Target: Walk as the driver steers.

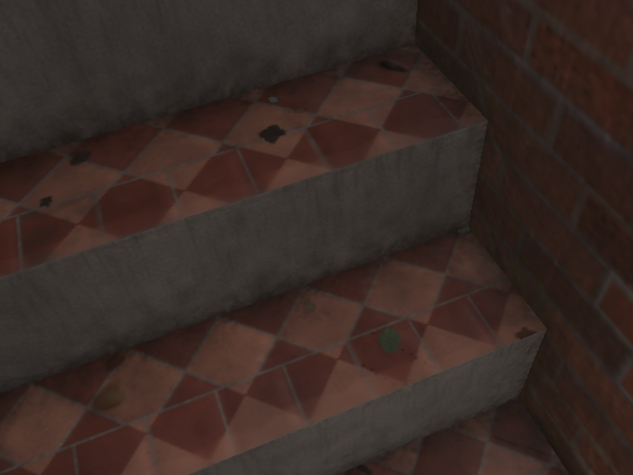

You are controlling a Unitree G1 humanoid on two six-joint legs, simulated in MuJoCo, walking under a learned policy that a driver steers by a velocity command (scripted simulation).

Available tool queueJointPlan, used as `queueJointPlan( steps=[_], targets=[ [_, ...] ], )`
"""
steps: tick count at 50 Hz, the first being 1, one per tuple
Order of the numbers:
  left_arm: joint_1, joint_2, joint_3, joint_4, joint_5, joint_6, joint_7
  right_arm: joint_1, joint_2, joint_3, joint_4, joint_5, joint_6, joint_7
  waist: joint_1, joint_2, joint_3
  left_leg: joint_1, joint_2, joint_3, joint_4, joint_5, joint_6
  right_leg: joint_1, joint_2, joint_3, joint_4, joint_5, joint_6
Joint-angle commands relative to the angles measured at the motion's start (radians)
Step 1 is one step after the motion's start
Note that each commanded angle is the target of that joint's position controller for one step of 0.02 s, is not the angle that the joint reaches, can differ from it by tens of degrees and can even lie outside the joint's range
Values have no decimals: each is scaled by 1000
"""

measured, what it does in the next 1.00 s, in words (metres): climbs, turning left: left foot, then right foot 0.23 m higher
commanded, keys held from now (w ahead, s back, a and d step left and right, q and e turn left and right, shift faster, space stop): w+q+shift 0.66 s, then w+shift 0.34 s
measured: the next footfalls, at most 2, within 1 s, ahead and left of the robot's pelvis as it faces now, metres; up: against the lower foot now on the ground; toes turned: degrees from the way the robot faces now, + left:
left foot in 0.18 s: -0.03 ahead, +0.16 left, +0.00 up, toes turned +9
right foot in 0.74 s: +0.23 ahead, -0.02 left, +0.23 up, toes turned +41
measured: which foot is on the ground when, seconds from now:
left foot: up 0.00-0.16, down 0.18-0.82, up 0.84-1.00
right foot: down 0.00-0.18, up 0.20-0.72, down 0.74-1.00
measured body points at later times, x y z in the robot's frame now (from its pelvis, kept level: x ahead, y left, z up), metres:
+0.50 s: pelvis -0.02 +0.05 +0.00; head +0.02 +0.12 +0.44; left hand +0.15 +0.31 -0.08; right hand +0.13 -0.19 -0.09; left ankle -0.07 +0.15 -0.74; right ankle +0.04 -0.06 -0.41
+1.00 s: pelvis +0.10 +0.02 +0.12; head +0.11 +0.06 +0.57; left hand +0.01 +0.29 +0.00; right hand +0.44 +0.07 +0.11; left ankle -0.01 +0.09 -0.36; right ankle +0.20 -0.04 -0.51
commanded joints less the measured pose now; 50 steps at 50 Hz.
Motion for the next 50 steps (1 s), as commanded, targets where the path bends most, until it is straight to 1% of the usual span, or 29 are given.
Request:
queueJointPlan(
  steps=[1, 2, 3, 4, 7, 9, 10, 11, 12, 14, 17, 20, 22, 25, 27, 34, 35, 36, 37, 38, 39, 40, 41, 42, 43, 44, 46, 47, 50],
  targets=[
    [-28, 139, 38, -55, -23, -27, 26, -89, -67, -3, -144, -21, -19, 3, 1, -177, -50, 41, 95, 36, -340, 22, -2, 61, -227, 61, -236, 127, -165],
    [-101, 118, 23, -74, -30, -22, 23, -92, -56, 6, -143, -10, -20, 5, -16, -175, -59, 210, 102, 79, -594, 2, 6, -23, -179, -32, -237, 125, -137],
    [-57, 208, 65, -70, -24, 5, 57, -69, -72, -6, -103, 5, 8, 20, 16, -203, -34, 284, 43, 100, -696, -70, -12, 31, -240, 11, -187, 673, -150],
    [-29, 221, 81, -54, -19, 23, 56, -33, -65, -6, -99, 14, 14, 26, 13, -227, -85, 308, 71, 75, -851, -55, -1, 108, -269, 12, -158, 800, -155],
    [-62, 222, 110, -53, -37, 59, 5, 76, -88, -12, -72, 48, -19, 20, -20, -310, -203, 443, 95, 114, -1090, 97, 49, 205, -294, -6, 0, 745, -121],
    [-113, 135, 93, -66, -55, 73, -48, 158, -117, -34, 5, 18, -61, 10, -79, -58, -97, 576, 22, 95, -1402, 259, 96, -43, -146, -105, 394, 173, -21],
    [-218, 81, 67, -133, -62, 79, -34, 131, -161, -39, -8, 101, -91, 35, -75, 192, 8, 641, 124, -98, -1366, 771, 196, -416, -44, -72, 763, -366, 80],
    [-71, 31, 59, -153, 25, 88, -58, 223, -261, -38, -33, 31, -116, 17, -40, 229, -132, 635, 421, -465, -1302, 1363, 326, -528, 33, 71, 1082, -401, 127],
    [-102, 23, 57, -155, 9, 70, -51, 135, -343, -79, -95, 7, -102, 2, -75, 187, -186, 560, 484, -641, -1471, 867, 444, -548, 58, 155, 1320, -321, 126],
    [-232, 50, 63, -186, 35, 48, -83, 4, -244, -44, -106, 6, -97, -11, -29, 16, 48, 474, 326, -567, -1485, 68, 360, -809, 45, 176, 1492, -90, 81],
    [-265, 29, 39, -219, 49, 65, -99, 102, -215, -34, -63, 12, -123, -36, -30, -31, 20, 543, 263, -467, -1381, 336, 248, -880, 78, 166, 1542, -4, 31],
    [-247, -8, 22, -209, 48, 65, -116, 184, -203, -46, -3, -1, -128, -55, -61, 29, -119, 657, 235, -434, -1327, 547, 271, -940, 142, 123, 1780, -67, 21],
    [-346, -21, 7, -272, 47, 60, -106, 245, -201, -46, 37, 14, -139, -55, -75, 62, -73, 678, 224, -478, -1386, 283, 312, -1062, 115, 148, 1794, -153, 21],
    [-488, -29, -8, -331, 46, 85, -91, 256, -185, -42, 48, 27, -149, -71, -103, -62, -17, 671, 218, -506, -1424, 359, 280, -1097, 93, 115, 1622, -127, 54],
    [-511, -35, -7, -363, 36, 103, -81, 243, -212, -49, 65, 30, -142, -74, -103, 106, -46, 700, 230, -503, -1403, 613, 348, -1096, 96, 97, 1747, -218, 49],
    [-574, -51, -13, -403, 29, 149, -62, 294, -241, -71, 85, 35, -165, -64, -110, 109, -92, 794, 209, -577, -1436, 674, 304, -1015, 39, 151, 1387, -320, 25],
    [-595, -108, -34, -420, 27, 144, -63, 246, -232, -72, 70, 37, -179, -83, -80, 133, -114, 703, 258, -575, -1514, 769, 281, -850, 6, 232, 1254, -482, -24],
    [-461, -95, -39, -355, -6, 151, -58, 126, -229, -62, 21, 43, -157, -77, 0, 79, -150, 453, 213, -370, -1583, 876, 254, -433, 62, 74, 946, -668, -26],
    [-431, -65, -11, -324, -38, 159, -39, 132, -208, -61, 19, 61, -149, -69, -16, 144, -142, 312, 184, -363, -1595, 1074, 231, -150, 119, 18, 838, -655, -13],
    [-295, -10, 27, -297, -41, 157, -34, 127, -229, -58, 3, 83, -161, -63, 48, 117, -204, 265, 225, -390, -1562, 1219, 215, 24, 151, 21, 832, -580, -24],
    [-190, 43, 61, -287, -17, 148, -19, 64, -267, -63, -38, 105, -153, -45, 160, -60, -301, 207, 171, -267, -1375, 1356, 151, 190, 131, 123, 749, -515, -63],
    [-11, 76, 78, -238, 0, 151, -9, -88, -307, -66, -80, 91, -154, -29, 303, -199, -352, 98, 113, -205, -1157, 1275, 120, 310, 127, 157, 583, -512, -70],
    [142, 126, 93, -156, 6, 154, 14, -251, -243, -52, -135, 51, -160, -14, 399, -450, -317, -35, -9, -139, -754, 921, 111, 283, 53, 330, 353, -597, -132],
    [107, 108, 81, -109, 18, 139, 25, -332, -79, -11, -181, -14, -160, -10, 338, -726, -269, -131, -164, -190, -195, 40, 124, 94, -57, 616, 179, -510, -201],
    [-22, 71, 59, -135, 14, 116, 17, -330, 133, 57, -261, -38, -165, -8, 216, -576, -161, -261, -233, -354, 282, -63, 102, -129, -147, 842, 165, -489, -228],
    [-238, 3, 33, -157, 11, 103, 10, -179, 164, 79, -272, -53, -146, -13, -11, -308, 27, -269, -118, -427, 202, -32, 117, -404, -184, 860, 162, -559, -166],
    [-351, -22, 34, -104, 31, 78, 26, 128, -13, 25, -170, -63, -103, -37, -197, -28, 45, -56, -35, -242, 223, 139, 34, -580, -187, 754, 228, -405, -177],
    [-350, -10, 35, -70, 29, 66, 24, 203, -78, 1, -117, -62, -77, -42, -209, 28, -6, 6, -45, -138, 287, 227, -19, -570, -142, 615, 271, -344, -191],
    [-211, 42, 41, 6, -1, 12, -4, 34, -86, 7, -189, -32, -38, -52, -118, -13, 28, -41, -35, -82, 242, 174, -24, -505, -59, 385, 355, -209, -180]
  ],
)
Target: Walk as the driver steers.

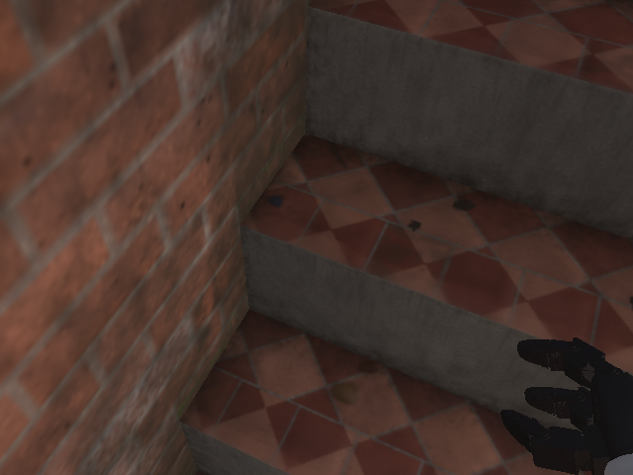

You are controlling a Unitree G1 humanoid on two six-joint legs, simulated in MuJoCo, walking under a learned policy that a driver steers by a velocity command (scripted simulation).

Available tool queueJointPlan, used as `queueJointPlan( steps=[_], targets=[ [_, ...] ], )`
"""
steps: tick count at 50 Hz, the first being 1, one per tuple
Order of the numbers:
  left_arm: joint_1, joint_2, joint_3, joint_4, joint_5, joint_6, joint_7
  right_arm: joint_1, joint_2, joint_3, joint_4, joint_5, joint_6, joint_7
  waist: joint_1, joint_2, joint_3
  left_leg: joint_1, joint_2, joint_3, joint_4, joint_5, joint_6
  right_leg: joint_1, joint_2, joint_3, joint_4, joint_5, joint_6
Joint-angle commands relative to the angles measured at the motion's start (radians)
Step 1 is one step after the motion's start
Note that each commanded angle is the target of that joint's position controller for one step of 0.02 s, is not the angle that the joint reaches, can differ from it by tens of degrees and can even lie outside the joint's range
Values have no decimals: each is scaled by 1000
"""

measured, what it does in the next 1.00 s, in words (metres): steps to the left, turning right: left foot 0.23 m lower, then right foot 0.25 m higher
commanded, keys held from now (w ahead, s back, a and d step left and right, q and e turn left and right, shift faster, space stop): w+shift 0.06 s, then shift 0.02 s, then e+shift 0.38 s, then w+e+shift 0.54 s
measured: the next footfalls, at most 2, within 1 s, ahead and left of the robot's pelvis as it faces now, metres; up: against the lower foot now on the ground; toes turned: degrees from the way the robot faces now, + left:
left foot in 0.22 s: -0.04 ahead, +0.12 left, -0.23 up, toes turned +7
right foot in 0.52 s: +0.12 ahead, -0.08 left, +0.02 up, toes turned -2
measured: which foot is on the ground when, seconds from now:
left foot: up 0.00-0.20, down 0.22-0.52, up 0.54-1.00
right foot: down 0.00-0.16, up 0.18-0.50, down 0.52-0.94, up 0.96-1.00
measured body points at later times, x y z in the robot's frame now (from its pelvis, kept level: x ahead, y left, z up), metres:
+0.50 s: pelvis +0.01 +0.02 -0.09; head +0.10 +0.01 +0.35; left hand +0.31 +0.16 -0.16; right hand +0.04 -0.26 -0.22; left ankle -0.07 +0.12 -0.84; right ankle +0.08 -0.08 -0.61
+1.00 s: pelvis -0.07 +0.08 +0.00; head -0.06 +0.06 +0.45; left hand +0.27 +0.22 -0.03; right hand -0.09 -0.19 -0.11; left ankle -0.09 +0.18 -0.74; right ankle -0.01 -0.06 -0.58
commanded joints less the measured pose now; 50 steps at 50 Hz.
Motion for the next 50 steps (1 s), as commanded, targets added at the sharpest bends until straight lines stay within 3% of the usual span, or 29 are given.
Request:
queueJointPlan(
  steps=[1, 3, 5, 7, 8, 10, 11, 12, 13, 14, 15, 17, 19, 22, 24, 25, 26, 27, 28, 29, 31, 33, 37, 42, 44, 47, 48, 49, 50],
  targets=[
    [-115, 29, -22, -74, -6, -82, -15, 171, -71, -25, -18, 24, 46, -10, -98, -8, -4, 76, 66, 23, 5, -20, -12, -80, -150, 388, -390, 231, -139],
    [-6, 108, 5, -62, 17, -83, -1, 27, -7, 3, -84, 39, 28, 1, -16, -66, -22, -63, 66, -13, -97, -117, 7, 144, -190, 472, -426, 435, -168],
    [-179, 68, -11, -204, 49, -37, -39, 245, -105, -26, -3, 65, 20, -11, -91, -92, -91, 215, 99, 97, -523, -274, 50, 106, -180, 356, -272, 668, -170],
    [-216, 68, -8, -174, 35, 17, -32, 401, -25, 8, 57, 70, -13, -26, -224, 9, -135, 638, 193, 306, -1238, 232, 70, -37, -3, 141, -3, 645, -84],
    [-201, 34, -10, -155, -1, 35, -22, 556, -11, 13, 139, 100, -18, -29, -264, 48, -168, 930, 212, 365, -1559, 777, 34, -152, 99, 133, 124, 217, -56],
    [-67, -54, -15, -171, 10, 52, -6, 469, 17, 40, 193, 83, -23, -40, -127, 116, 30, 967, 348, 221, -1988, 1069, 11, -286, 253, 209, 750, -202, -52],
    [-121, -99, -22, -262, -43, 50, -28, 365, -24, 51, 176, 44, -34, -39, -45, 57, -11, 961, 404, 227, -1854, 1401, 35, -338, 274, 205, 1019, -247, -7],
    [-197, -91, -26, -337, -88, 44, -33, 286, -46, 64, 167, 33, -35, -20, 9, 9, -30, 936, 447, 249, -1798, 1733, 101, -375, 318, 177, 1134, -297, 23],
    [-137, 27, -18, -376, -79, 35, -17, 194, -188, 14, 142, -31, -103, -3, 142, 100, -17, 1047, 652, 142, -1559, 1791, 201, -606, 136, 177, 1059, -256, 73],
    [-53, 36, -31, -337, -51, 40, -4, 198, -205, -18, 150, -4, -113, -3, 130, 43, -118, 1192, 679, 148, -1546, 1683, 247, -691, 98, 181, 1053, -211, 60],
    [-210, -18, -45, -368, 10, 35, -7, 404, -156, -17, 219, 7, -105, -31, -16, 26, -156, 1292, 587, 142, -1539, 1578, 237, -805, 94, 164, 1207, -143, 52],
    [-269, -65, -46, -373, 26, 48, -41, 501, -167, -20, 308, 23, -96, -76, -14, -1, -216, 1333, 567, 212, -1593, 1462, 219, -844, 57, 169, 1293, -84, 11],
    [-293, -40, -45, -412, 15, 61, -45, 475, -245, -49, 297, 21, -111, -57, 3, 44, -185, 1272, 636, 251, -1604, 1551, 247, -790, -16, 184, 1195, -139, -11],
    [-326, -29, -54, -424, 13, 89, -42, 302, -236, -40, 254, 72, -77, -57, 61, -27, -206, 1032, 474, 425, -1646, 1530, 139, -353, -37, 52, 554, -85, -35],
    [-31, 51, -29, -345, -97, 107, -7, 216, -360, -76, 164, 59, -64, -28, 104, 95, -443, 819, 503, 344, -1414, 1883, 175, 230, 100, 152, 140, -197, -60],
    [213, 87, -13, -301, -50, 108, 22, 93, -392, -82, 130, 80, -93, -4, 212, 158, -571, 736, 547, 300, -1299, 1816, 192, 443, 67, 292, 146, -83, -66],
    [256, 158, 25, -216, -39, 114, 9, 69, -332, -63, 139, 83, -77, 30, 193, 36, -610, 687, 489, 335, -1122, 1355, 215, 472, 205, 232, 36, -114, -87],
    [165, 200, 53, -199, -25, 122, 6, -22, -168, -25, 95, 34, -42, 65, 175, -195, -510, 342, 265, 256, -824, 225, 170, 475, 206, 524, -279, -68, -214],
    [-18, 230, 67, -286, 7, 128, 42, -4, -35, 10, 46, 29, -15, 113, 106, -392, -351, 160, 66, 85, -306, 5, 96, 206, 22, 1166, -813, -595, -284],
    [-147, 188, 41, -305, 12, 127, 53, -11, 16, 22, -8, -26, 4, 120, 34, -349, -207, 87, 22, -44, -68, 16, 73, -4, -12, 1352, -968, -695, -257],
    [-152, 123, 17, -223, -3, 87, 27, 169, 38, 27, 0, -41, 22, 88, -109, -147, -26, 66, 60, -34, -121, -20, 30, -204, 23, 1154, -812, -520, -154],
    [-95, 96, 12, -122, -14, 22, 8, 183, 15, 24, 51, -9, 1, 70, -109, -15, -31, 82, 94, 48, -158, 88, -8, -141, 83, 792, -589, -162, -158],
    [4, 122, 5, -85, -24, -18, -13, 92, 66, 45, 19, 17, -5, 81, -71, -64, -124, 82, 98, 118, -219, 97, -26, 12, 94, 581, -580, -10, -177],
    [-78, 171, 32, -181, -30, -19, -9, 148, -4, 29, 9, 34, 40, 73, -96, -190, -108, 394, 48, 172, -496, 139, -75, -111, 85, 577, -710, 85, -152],
    [-140, 172, 46, -220, -29, -18, -12, 288, -16, 29, 37, 18, 51, 78, -145, -239, -88, 538, 21, 195, -657, 63, -31, -182, 112, 520, -696, 118, -87],
    [-325, 123, 54, -293, 9, 17, -5, 638, -8, 41, 154, 66, 54, 88, -321, -205, -45, 918, 83, 356, -1550, 199, 85, -314, 285, 198, -380, 113, 120],
    [-125, 25, 41, -215, -1, 36, 1, 385, 51, 47, 150, 68, 42, 91, -176, 128, -32, 683, 213, 305, -1753, 551, 119, -142, 351, 86, 320, 53, 39],
    [59, 1, 38, -204, -10, 42, 28, 180, 79, 58, 128, 26, 32, 91, 3, 225, -101, 639, 248, 282, -1898, 776, 83, -108, 355, 153, 787, 66, 31],
    [162, 34, 54, -193, -37, 60, 54, -12, 78, 57, 94, 19, 23, 101, 154, 125, -72, 538, 281, 237, -1996, 726, 85, -79, 366, 198, 925, 48, 40]
  ],
)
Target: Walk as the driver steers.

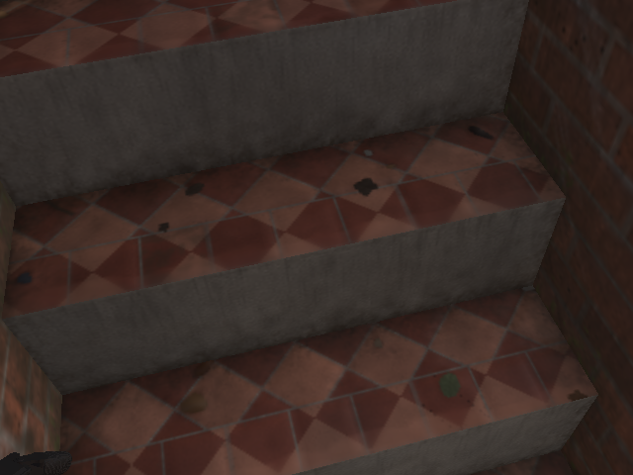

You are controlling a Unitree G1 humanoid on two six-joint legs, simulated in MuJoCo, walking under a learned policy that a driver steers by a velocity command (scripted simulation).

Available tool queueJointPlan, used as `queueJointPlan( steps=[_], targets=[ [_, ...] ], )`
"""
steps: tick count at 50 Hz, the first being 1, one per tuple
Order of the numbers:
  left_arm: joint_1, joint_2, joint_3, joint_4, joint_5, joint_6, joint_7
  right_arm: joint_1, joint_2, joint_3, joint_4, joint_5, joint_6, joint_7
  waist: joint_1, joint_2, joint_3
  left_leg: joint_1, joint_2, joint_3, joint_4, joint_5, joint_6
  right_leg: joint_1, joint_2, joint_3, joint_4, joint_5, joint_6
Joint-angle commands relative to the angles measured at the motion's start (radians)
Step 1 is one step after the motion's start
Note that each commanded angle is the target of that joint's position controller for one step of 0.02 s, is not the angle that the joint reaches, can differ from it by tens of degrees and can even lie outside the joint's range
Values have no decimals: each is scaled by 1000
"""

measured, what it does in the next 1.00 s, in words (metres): goes down: left foot 0.25 m lower, then right foot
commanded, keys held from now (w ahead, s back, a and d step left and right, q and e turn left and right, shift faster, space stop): w+e+shift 0.16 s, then w+shift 0.08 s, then shift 0.06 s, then q+shift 0.38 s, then w+q+shift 0.32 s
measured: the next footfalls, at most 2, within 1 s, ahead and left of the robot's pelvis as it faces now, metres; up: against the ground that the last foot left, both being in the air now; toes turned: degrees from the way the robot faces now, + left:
left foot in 0.04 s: -0.10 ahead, +0.06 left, -0.25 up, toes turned +1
right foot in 0.28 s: -0.02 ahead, -0.11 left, -0.25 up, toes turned -23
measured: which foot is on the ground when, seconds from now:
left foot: up 0.00-0.02, down 0.04-0.28, up 0.30-0.68, down 0.70-1.00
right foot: up 0.00-0.26, down 0.28-0.70, up 0.72-1.00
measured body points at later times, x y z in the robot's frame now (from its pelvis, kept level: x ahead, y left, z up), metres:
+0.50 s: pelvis -0.04 +0.01 -0.12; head -0.02 -0.03 +0.33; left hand +0.17 +0.21 -0.21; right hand +0.00 -0.27 -0.25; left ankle -0.05 +0.17 -0.60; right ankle -0.05 -0.09 -0.86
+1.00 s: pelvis -0.03 +0.03 -0.12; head +0.01 +0.04 +0.33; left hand +0.15 +0.27 -0.20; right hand +0.12 -0.23 -0.22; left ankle -0.06 +0.17 -0.86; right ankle -0.01 -0.07 -0.81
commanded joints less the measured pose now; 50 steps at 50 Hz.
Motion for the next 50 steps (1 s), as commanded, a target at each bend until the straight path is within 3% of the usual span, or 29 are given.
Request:
queueJointPlan(
  steps=[1, 2, 4, 5, 6, 8, 9, 11, 12, 13, 14, 15, 16, 18, 20, 23, 27, 30, 32, 35, 36, 37, 38, 39, 40, 41, 45, 47, 50],
  targets=[
    [211, -90, -12, -20, -51, 16, 29, -385, 91, 37, -7, -28, -47, 28, 339, -31, 32, -193, 113, -123, -289, 86, 14, 63, 71, 2, 810, -35, 37],
    [151, -178, -49, -74, -91, 7, 25, -323, 43, 36, -6, -52, -71, 38, 321, -65, 33, -104, 138, -141, -110, 187, 15, -115, 43, 21, 877, -53, 34],
    [79, -126, -75, -101, 12, -40, -9, 19, -180, -47, 111, -61, -139, 16, 184, -95, -21, 180, 256, -113, 118, 450, 29, -296, -147, -116, 700, 128, 29],
    [-8, -41, -50, -105, 55, -46, -22, 83, -208, -65, 130, -31, -151, 5, 125, -55, -34, 293, 265, -95, 116, 441, 57, -350, -193, -160, 641, 124, 48],
    [19, 43, -23, -139, 42, -7, -22, -109, -261, -105, 14, -26, -162, -24, 146, 245, -130, 210, 483, -404, 16, 60, 178, -222, -369, -36, 540, 180, 61],
    [-296, 158, 12, -153, 21, 9, -59, -18, -97, -43, 34, 16, -125, -57, -17, -49, 125, 131, 449, -338, -133, -88, 145, -246, -428, -31, 183, 186, 78],
    [-352, 126, -3, -158, 2, 6, -76, 43, -77, -34, 46, 16, -106, -62, -51, -112, 183, 89, 391, -244, -123, 61, 93, -131, -439, -80, -100, 152, 73],
    [-201, 20, -28, -102, -46, 11, -79, 93, -92, -38, 55, 21, -73, -63, -22, -25, 98, -131, 264, -20, -30, 401, 26, 415, -377, -243, -525, -72, -4],
    [-58, 39, -12, -47, -41, 7, -62, 134, -94, -30, 76, 17, -60, -53, -2, -6, 37, -149, 247, 1, 111, 458, 62, 594, -322, -285, -604, -150, -33],
    [220, -1, -19, 18, -15, -14, -49, 35, -162, -48, 111, 16, -22, -56, 166, 28, 23, -166, 177, 134, 430, 528, 70, 762, -259, -277, -887, 67, -44],
    [325, -23, -30, 71, 8, -34, -48, 4, -130, -33, 85, 30, -22, -52, 213, -167, 27, -564, 80, 195, 818, -479, 37, 1045, -353, -56, -1018, 582, -94],
    [443, 179, 18, 46, -21, -22, -2, 21, -93, -26, 26, 20, -48, -23, 226, -421, -195, -708, -62, 79, 1169, -949, -42, 1093, -821, 596, -1021, 1479, -348],
    [376, 71, -7, 28, -29, -15, 26, 11, -88, -39, 95, -16, -43, -4, 244, -90, -286, -494, 41, -116, 1266, -768, -70, 876, -808, 568, -1099, 1294, -388],
    [110, 48, -39, -6, -7, -39, 25, -131, -36, -29, 32, 10, 9, -17, 114, 24, -28, -561, 59, -118, 1410, -679, -80, 592, -759, 342, -1104, 817, -336],
    [32, 1, -71, -5, -2, -58, 12, -97, -34, -33, 42, 12, 54, -42, 75, -50, -28, -526, -21, -126, 1451, -671, -58, 525, -638, 72, -1051, 803, -242],
    [82, 30, -71, 41, 11, -66, -2, -40, -41, -50, 46, 36, 40, -59, 78, -152, -96, -553, -119, -111, 1571, -646, -61, 636, -583, -132, -1032, 915, -185],
    [46, 43, -71, 39, -18, -86, 0, -66, -68, -58, 0, 17, 49, -74, 67, -214, -66, -565, -62, -138, 1272, -656, -95, 721, -581, -214, -1080, 865, -164],
    [-82, -10, -91, 20, -37, -85, -19, 0, -57, -55, 24, 48, 60, -68, 23, -352, -85, -263, -10, -65, 680, -558, -79, 636, -497, -322, -1107, 773, -110],
    [-36, 1, -82, 37, -31, -72, -38, -7, -69, -51, -3, 49, 43, -52, 39, -417, -132, -143, 33, -59, 423, -607, -26, 682, -552, -269, -1108, 589, -145],
    [24, -52, -84, 60, -20, -43, -63, 100, -98, -65, 66, 7, 2, -39, 60, -60, -17, -41, -86, 19, -9, -563, -21, 585, -452, -350, -704, 179, -65],
    [0, -94, -96, 28, 3, -37, -72, 135, -88, -54, 68, -5, -24, -24, 40, 31, 47, 0, 30, -208, 52, -544, 9, 295, -418, -300, -415, -129, -35],
    [4, -166, -117, -55, 19, -38, -96, 125, -194, -64, 6, 1, -45, -27, 97, 246, 14, -19, 286, -683, 52, -137, 134, 78, -309, -196, -132, -126, 33],
    [-16, -130, -103, -85, 56, -60, -119, 78, -329, -120, -47, 21, -39, -47, 16, 368, -104, -58, 388, -1073, -283, -734, 333, 64, -296, -44, 0, -8, 57],
    [-161, -72, -78, -111, 42, -87, -115, -39, -270, -115, -55, 33, -45, -53, 44, 217, 106, -185, 337, -1034, -351, -1112, 345, -35, -341, -19, 111, 150, 84],
    [-188, -5, -51, -97, 14, -96, -101, -132, -206, -100, -71, 33, -53, -48, 75, 152, 121, -285, 265, -798, -242, -971, 291, 36, -337, -65, 180, 197, 90],
    [-138, -8, -57, -80, 19, -102, -102, -114, -171, -85, -59, 26, -63, -45, 86, 84, 100, -321, 220, -692, -175, -838, 276, 92, -332, -82, 159, 205, 86],
    [-109, -88, -88, -105, 8, -90, -108, -53, -162, -88, -30, 18, -84, -82, 104, 35, -8, -188, 136, -528, -66, -349, 215, 202, -312, -134, -81, 166, 53],
    [-30, -119, -98, -84, -20, -88, -107, -112, -156, -98, -31, 22, -80, -97, 146, 122, -72, -248, 75, -398, -68, -248, 169, 473, -290, -164, -391, 121, 34],
    [80, -75, -67, -45, -63, -97, -85, -163, -127, -102, -75, 2, -73, -98, 210, 93, -95, -160, 104, -485, 101, 50, 159, 672, -291, -160, -923, 189, 36]
  ],
)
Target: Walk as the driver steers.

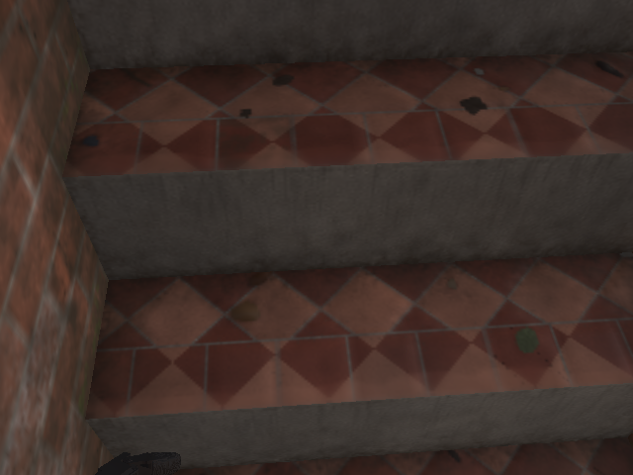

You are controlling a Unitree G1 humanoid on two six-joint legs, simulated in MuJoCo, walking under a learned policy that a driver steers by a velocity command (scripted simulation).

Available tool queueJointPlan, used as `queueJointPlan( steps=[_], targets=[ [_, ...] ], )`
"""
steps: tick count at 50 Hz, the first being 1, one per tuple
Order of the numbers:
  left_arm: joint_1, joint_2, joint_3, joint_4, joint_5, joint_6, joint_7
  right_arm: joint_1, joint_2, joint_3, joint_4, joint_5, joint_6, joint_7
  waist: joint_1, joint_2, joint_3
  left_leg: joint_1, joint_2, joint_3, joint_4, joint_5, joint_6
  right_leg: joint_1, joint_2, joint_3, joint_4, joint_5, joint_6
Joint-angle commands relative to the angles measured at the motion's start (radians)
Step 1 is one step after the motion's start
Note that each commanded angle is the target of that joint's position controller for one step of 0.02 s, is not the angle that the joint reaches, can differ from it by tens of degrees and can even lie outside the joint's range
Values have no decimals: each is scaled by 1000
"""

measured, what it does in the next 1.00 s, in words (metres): steps on the spot: right foot, then left foot 0.22 m higher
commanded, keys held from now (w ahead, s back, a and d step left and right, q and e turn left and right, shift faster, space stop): w+q+shift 0.34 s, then w+shift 0.12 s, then w+e+shift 0.54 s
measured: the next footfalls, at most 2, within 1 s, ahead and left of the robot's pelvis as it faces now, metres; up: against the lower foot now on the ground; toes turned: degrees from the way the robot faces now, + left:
right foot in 0.06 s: +0.06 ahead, -0.10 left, +0.00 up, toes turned +2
left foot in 0.44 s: +0.13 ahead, +0.18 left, +0.22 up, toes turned +32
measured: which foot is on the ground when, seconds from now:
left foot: down 0.00-0.04, up 0.06-0.42, down 0.44-0.78, up 0.80-1.00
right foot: up 0.00-0.04, down 0.06-0.46, up 0.48-0.84, down 0.86-1.00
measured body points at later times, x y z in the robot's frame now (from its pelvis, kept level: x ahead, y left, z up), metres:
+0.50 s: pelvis +0.07 +0.03 +0.05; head +0.16 +0.06 +0.49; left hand +0.04 +0.32 -0.07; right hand +0.39 -0.02 -0.04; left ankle +0.09 +0.16 -0.55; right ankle +0.02 -0.10 -0.67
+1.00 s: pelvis +0.04 -0.06 -0.03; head +0.05 -0.03 +0.42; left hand -0.13 +0.10 -0.18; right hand +0.37 +0.04 +0.07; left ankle -0.01 +0.05 -0.41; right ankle +0.03 -0.12 -0.74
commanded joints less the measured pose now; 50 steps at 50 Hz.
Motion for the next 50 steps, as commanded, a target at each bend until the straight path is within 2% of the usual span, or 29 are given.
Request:
queueJointPlan(
  steps=[1, 2, 3, 4, 5, 7, 9, 11, 12, 14, 19, 21, 22, 23, 24, 26, 28, 30, 34, 35, 38, 40, 42, 44, 45, 46, 47, 48, 50],
  targets=[
    [215, 65, 48, 24, -10, -26, 34, -244, -71, -29, -147, 20, -24, 8, 180, 53, -144, -49, 116, -105, 229, 742, 161, 420, 21, -57, -509, 184, -15],
    [346, 97, 56, 100, 39, -43, 42, -332, -32, -19, -167, 27, -28, 21, 223, -101, -137, -351, 21, -4, 567, 497, 136, 660, -14, -50, -520, 181, 4],
    [351, 100, 39, 123, 58, -44, 41, -357, 159, 34, -198, 20, -54, 26, 172, -324, -91, -754, -128, 26, 942, -158, 113, 761, -227, 238, -451, 453, 22],
    [155, 229, 66, 70, 128, -53, 23, -130, 130, 25, -198, 38, -50, 16, -19, -475, -269, -878, -71, 22, 1303, -189, 78, 769, -469, 724, -619, 374, -111],
    [19, 199, 79, 32, 107, -66, 27, -137, 67, 12, -177, -10, -36, -4, -37, -254, -278, -890, 8, 83, 1665, -95, 61, 634, -563, 765, -663, 3, -210],
    [-23, 78, 31, 115, 68, -101, 16, -279, 42, 23, -221, -39, -4, 1, -82, -25, -46, -962, 69, 112, 2006, -85, 59, 357, -460, 420, -705, -73, -211],
    [123, 94, 27, 217, 66, -107, 17, -380, 34, 40, -272, -16, 16, 24, -78, 122, 40, -946, 108, 57, 1749, -61, 67, 307, -343, 127, -663, 194, -122],
    [227, 202, 61, 256, 88, -81, 40, -484, 89, 52, -297, 2, 33, 38, 15, 25, -30, -1013, 22, 155, 1979, -169, 71, 491, -356, 68, -696, 312, -179],
    [122, 213, 55, 140, 12, -55, 12, -347, -16, 17, -246, -19, 57, 10, 19, -65, -13, -987, 7, 229, 1837, -414, 29, 542, -324, -46, -707, 525, -274],
    [250, 230, 57, 262, 51, -57, 67, -565, 118, 59, -357, 0, 58, 24, 23, 38, 71, -1073, 64, 235, 1738, -351, -3, 589, -363, -98, -717, 836, -180],
    [187, 269, 68, 234, 51, -38, 70, -546, 96, 49, -373, -20, 65, 5, 30, -136, -55, -1098, 109, 263, 1607, -426, 3, 816, -360, -189, -742, 931, -219],
    [-176, 145, 14, 23, 36, 71, -6, -139, -14, 8, -169, -9, 99, -66, -107, -75, -174, -296, -6, 373, 743, -182, -56, 464, -192, -339, -594, 1314, -236],
    [-116, 233, 27, 23, 32, 92, -28, -22, 57, 5, -182, 43, 119, -81, -156, -215, -297, -62, 29, 248, 569, -57, -39, 477, -251, -288, -445, 1344, -245],
    [-210, 295, 48, 0, -37, 78, -30, 119, 44, -6, -130, 43, 118, -86, -267, -223, -405, 214, 52, 190, 218, 369, -41, 438, -191, -315, -242, 1211, -190],
    [-218, 249, 16, -67, -26, 71, -59, 197, -74, -42, -39, 43, 111, -101, -275, 164, -470, 672, 109, 89, 163, 737, -52, -57, -35, -264, 224, -22, -86],
    [35, 162, -7, -73, 27, 75, -89, -19, -124, -38, -183, 17, 119, -204, -62, 189, -703, 555, 336, -351, 194, 707, 11, -205, 116, 218, 942, -134, 7],
    [29, 177, 32, -90, 61, 148, -71, -200, -101, -35, -206, 17, 117, -249, 59, 108, -388, 52, 386, -310, 237, 518, 22, -166, 42, 438, 1011, 31, -3],
    [13, 192, 57, -69, 91, 196, -29, -263, -47, -23, -115, 7, 85, -195, 140, 24, -167, -268, 417, -134, 300, 465, 48, -120, 12, 250, 1173, 163, 52],
    [48, 200, 82, -19, 93, 200, -26, -220, -12, 3, -11, -37, 16, -142, 184, -96, -60, -344, 370, 102, 260, 162, 44, -116, 28, 160, 1118, 187, 26],
    [310, 178, 64, 79, 48, 161, 10, -510, 11, 34, -128, -93, -35, -72, 331, -86, -109, -472, 283, 210, 310, -264, -15, 26, 52, 25, 794, 186, -17],
    [547, 156, 54, 164, 15, 117, 20, -709, 58, 56, -138, -81, -74, 11, 421, -3, 74, -637, 184, 408, 462, -272, -4, 268, 92, -184, 145, 243, -87],
    [714, 45, 28, 256, 19, 102, 30, -766, 153, 77, -171, -63, -60, 51, 457, 65, 25, -679, 152, 416, 869, -474, -3, 417, -7, -178, -297, 684, -175],
    [525, 34, 1, 275, 43, 71, 2, -651, 316, 121, -221, -48, -19, 41, 277, -212, 28, -672, -31, 442, 1794, -571, 48, 299, -68, -169, -630, 880, -195],
    [361, 108, -30, 217, 92, 14, -28, -729, 413, 137, -377, -1, -29, 18, 67, 6, 41, -1053, -40, 247, 2415, -376, 36, 264, -125, 148, -298, 921, -148],
    [317, 202, 7, 192, 47, -35, -7, -599, 471, 186, -539, -87, -57, 28, -115, -163, 47, -1180, 82, 153, 2223, -191, -3, 272, -222, 824, -565, 909, -146],
    [259, 209, 25, 180, 6, -61, 34, -459, 350, 173, -472, -120, -64, 36, -192, 139, 81, -1240, 142, 143, 2148, 1, -45, 341, -316, 959, -544, 949, -78],
    [73, 417, 105, 86, 7, -28, 87, -435, 128, 108, -476, -85, -52, 36, -172, 56, -55, -1067, 148, 15, 2065, -70, -82, 356, -445, 1212, -726, 725, -311],
    [12, 404, 112, 72, 25, -12, 107, -567, -32, 58, -500, -39, -23, 29, -102, 128, -34, -965, 187, -38, 1852, -29, -110, 293, -476, 1327, -790, 609, -372],
    [245, 285, 92, 176, 29, 27, 91, -737, -49, 46, -470, 8, 49, 11, 76, 323, 10, -911, 155, 67, 1510, 14, -101, 378, -307, 948, -644, 521, -305]
  ],
)
Velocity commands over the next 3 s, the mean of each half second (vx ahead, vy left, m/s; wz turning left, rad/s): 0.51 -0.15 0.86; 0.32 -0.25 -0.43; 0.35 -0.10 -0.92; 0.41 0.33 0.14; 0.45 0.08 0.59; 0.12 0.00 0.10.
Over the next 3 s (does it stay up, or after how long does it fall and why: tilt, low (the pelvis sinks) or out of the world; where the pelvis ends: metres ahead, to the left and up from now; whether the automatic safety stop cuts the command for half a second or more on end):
stays up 0.14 -0.03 0.16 its command is cut before an obstacle after 0.2 s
